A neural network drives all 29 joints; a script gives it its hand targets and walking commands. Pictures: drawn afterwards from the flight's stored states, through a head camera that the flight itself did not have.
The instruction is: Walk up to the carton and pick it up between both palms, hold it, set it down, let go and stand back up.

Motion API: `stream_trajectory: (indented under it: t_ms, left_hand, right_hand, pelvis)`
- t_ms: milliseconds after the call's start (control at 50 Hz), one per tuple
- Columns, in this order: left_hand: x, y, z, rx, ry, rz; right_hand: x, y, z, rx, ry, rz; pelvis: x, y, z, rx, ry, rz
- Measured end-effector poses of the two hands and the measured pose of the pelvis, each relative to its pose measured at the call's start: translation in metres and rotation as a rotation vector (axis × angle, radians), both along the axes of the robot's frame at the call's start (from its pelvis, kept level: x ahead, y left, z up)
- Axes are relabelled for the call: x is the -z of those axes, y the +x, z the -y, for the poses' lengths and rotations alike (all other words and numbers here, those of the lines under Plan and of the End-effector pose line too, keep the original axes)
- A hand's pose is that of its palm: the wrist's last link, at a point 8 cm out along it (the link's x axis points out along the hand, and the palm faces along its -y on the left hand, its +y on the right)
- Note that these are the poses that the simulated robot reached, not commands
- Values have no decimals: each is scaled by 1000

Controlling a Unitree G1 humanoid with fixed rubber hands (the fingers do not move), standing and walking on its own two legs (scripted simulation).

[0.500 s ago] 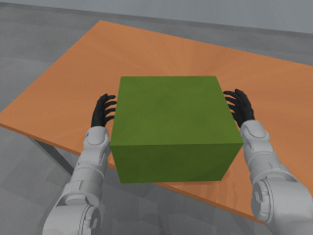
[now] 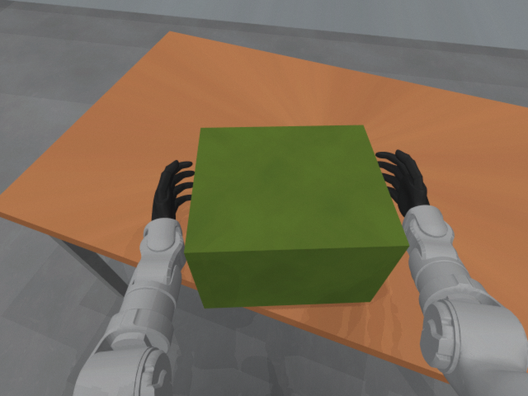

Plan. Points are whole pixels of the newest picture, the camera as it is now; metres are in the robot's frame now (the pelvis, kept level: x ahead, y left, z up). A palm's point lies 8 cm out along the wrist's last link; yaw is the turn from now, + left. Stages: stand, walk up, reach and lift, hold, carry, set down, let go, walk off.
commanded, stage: set down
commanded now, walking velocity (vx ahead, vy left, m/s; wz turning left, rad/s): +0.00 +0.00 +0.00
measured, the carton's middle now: (285, 214) +0.42 -0.02 -0.02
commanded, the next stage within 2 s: none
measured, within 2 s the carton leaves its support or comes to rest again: rests again in 0.02 s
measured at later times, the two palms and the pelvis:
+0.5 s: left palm (169, 217) +0.37 +0.17 +0.03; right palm (410, 205) +0.41 -0.22 +0.04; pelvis -0.01 +0.00 +0.00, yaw -1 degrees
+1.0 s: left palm (170, 220) +0.38 +0.17 +0.01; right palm (406, 208) +0.41 -0.22 +0.03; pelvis -0.01 +0.00 +0.00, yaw -1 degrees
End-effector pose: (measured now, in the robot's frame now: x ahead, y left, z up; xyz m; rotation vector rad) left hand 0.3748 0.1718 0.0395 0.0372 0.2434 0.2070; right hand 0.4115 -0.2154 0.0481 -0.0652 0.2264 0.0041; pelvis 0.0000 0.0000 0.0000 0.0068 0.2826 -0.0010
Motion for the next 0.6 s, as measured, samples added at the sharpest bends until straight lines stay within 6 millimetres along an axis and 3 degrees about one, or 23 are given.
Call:
stream_trajectory:
  t_ms: [600]
  left_hand:
    - [18, -1, 0, -7, 6, -12]
  right_hand:
    - [12, -4, 1, -8, -1, 13]
  pelvis:
    - [2, -6, -1, 15, 3, -28]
